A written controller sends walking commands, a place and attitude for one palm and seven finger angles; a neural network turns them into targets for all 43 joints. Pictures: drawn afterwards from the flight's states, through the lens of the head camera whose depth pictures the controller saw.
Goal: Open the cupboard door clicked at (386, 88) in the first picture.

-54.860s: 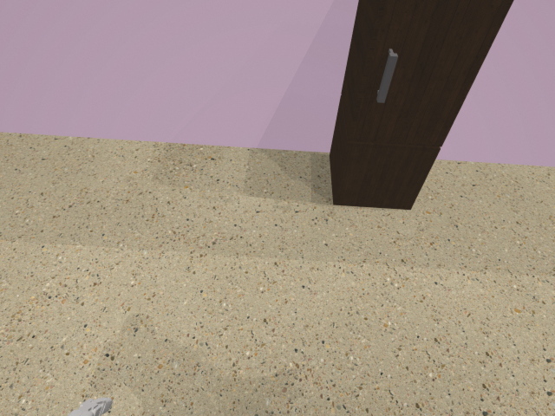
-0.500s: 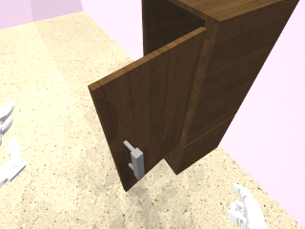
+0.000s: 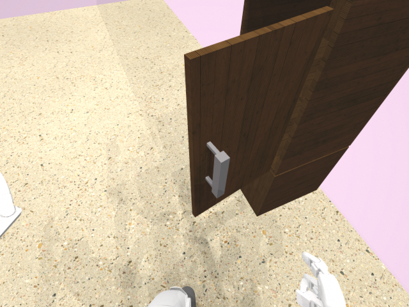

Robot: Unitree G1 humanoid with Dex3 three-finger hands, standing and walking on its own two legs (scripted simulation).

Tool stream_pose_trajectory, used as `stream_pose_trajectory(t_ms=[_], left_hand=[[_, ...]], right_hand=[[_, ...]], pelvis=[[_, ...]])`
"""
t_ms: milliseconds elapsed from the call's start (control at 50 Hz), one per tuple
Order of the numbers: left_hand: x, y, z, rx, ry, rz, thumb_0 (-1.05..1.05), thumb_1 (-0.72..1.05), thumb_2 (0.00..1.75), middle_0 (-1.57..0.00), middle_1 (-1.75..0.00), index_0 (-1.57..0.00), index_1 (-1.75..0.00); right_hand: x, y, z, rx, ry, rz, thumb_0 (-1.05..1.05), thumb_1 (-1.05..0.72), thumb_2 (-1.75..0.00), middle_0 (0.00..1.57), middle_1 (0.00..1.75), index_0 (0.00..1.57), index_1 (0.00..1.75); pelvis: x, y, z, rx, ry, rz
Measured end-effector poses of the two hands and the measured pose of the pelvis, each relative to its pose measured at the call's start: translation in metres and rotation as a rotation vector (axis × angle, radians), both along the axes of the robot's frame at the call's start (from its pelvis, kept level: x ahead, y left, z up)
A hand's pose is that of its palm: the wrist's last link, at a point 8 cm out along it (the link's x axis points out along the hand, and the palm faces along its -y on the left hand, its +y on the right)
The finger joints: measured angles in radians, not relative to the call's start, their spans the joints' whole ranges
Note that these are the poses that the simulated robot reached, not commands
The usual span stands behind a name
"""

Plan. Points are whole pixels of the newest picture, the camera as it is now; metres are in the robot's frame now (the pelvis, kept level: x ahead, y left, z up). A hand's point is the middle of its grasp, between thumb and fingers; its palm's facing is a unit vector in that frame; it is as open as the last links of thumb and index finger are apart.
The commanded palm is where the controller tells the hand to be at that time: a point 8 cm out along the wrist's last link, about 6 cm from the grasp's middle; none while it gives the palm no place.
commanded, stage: step back with the hand held close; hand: left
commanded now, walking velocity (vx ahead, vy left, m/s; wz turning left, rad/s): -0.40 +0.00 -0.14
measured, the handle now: (214, 170) +0.43 +0.01 -0.04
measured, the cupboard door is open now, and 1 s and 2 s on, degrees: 100 100 100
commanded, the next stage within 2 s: stop stepping back and stand still in 0.18 s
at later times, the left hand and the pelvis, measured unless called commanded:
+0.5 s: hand out of the picture +0.07 +0.25 +0.18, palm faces +0.29 -0.83 -0.48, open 7.4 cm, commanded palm +0.01 +0.30 +0.19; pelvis -0.15 +0.02 +0.01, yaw -5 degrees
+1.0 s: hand out of the picture +0.01 +0.22 +0.18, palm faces +0.25 -0.78 -0.58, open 7.4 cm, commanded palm -0.04 +0.28 +0.19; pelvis -0.22 +0.01 -0.01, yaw -9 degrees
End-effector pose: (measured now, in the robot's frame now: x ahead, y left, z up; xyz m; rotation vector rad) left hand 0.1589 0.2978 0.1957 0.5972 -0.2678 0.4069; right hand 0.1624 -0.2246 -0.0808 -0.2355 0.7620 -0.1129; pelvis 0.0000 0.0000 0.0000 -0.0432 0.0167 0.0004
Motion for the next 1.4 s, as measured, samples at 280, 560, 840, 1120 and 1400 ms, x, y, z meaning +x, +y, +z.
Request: stream_pose_trajectory(t_ms=[280, 560, 840, 1120, 1400], left_hand=[[-0.022, 0.019, -0.005, -0.062, 0.009, -0.136, 0.01, 0.89, 0.9, -0.21, -0.3, -0.21, -0.3], [-0.148, -0.005, 0.007, -0.004, 0.026, -0.175, 0.01, 0.89, 0.9, -0.21, -0.3, -0.21, -0.3], [-0.138, 0.005, -0.021, -0.1, 0.023, -0.12, 0.01, 0.89, 0.9, -0.21, -0.3, -0.21, -0.3], [-0.187, -0.022, 0.012, 0.046, 0.021, -0.101, 0.01, 0.88, 0.9, -0.22, -0.3, -0.22, -0.3], [-0.161, -0.033, 0.007, -0.031, -0.005, -0.22, 0.01, 0.88, 0.9, -0.22, -0.3, -0.22, -0.3]], right_hand=[[-0.05, 0.011, 0.049, -0.062, -0.127, -0.051, 0.01, -0.9, -0.9, 0.21, 0.3, 0.2, 0.3], [-0.213, -0.002, 0.012, -0.035, 0.012, -0.111, 0.01, -0.9, -0.9, 0.21, 0.3, 0.2, 0.3], [-0.298, -0.005, -0.012, -0.014, 0.04, -0.28, 0.01, -0.9, -0.9, 0.21, 0.3, 0.2, 0.3], [-0.296, -0.031, -0.014, 0.049, 0.053, -0.222, 0.01, -0.9, -0.9, 0.21, 0.3, 0.2, 0.3], [-0.251, -0.044, 0.031, -0.088, -0.058, -0.204, 0.01, -0.9, -0.9, 0.2, 0.3, 0.2, 0.3]], pelvis=[[-0.073, 0.025, 0.014, -0.003, -0.019, -0.083], [-0.178, 0.019, 0.003, 0.031, 0.027, -0.128], [-0.206, 0.03, -0.001, 0.086, -0.05, -0.149], [-0.219, -0.001, 0.01, 0.086, -0.045, -0.17], [-0.205, 0.011, 0.014, 0.037, -0.026, -0.153]])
